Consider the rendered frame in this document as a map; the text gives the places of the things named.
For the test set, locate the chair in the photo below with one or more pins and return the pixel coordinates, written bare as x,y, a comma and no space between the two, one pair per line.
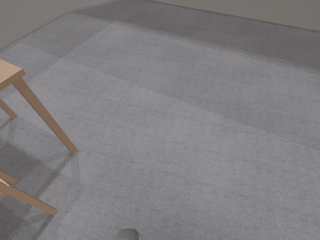
6,188

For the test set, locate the table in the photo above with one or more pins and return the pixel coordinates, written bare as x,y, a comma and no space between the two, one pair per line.
11,74

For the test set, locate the left robot thigh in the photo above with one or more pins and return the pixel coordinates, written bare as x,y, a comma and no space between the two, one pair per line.
127,234

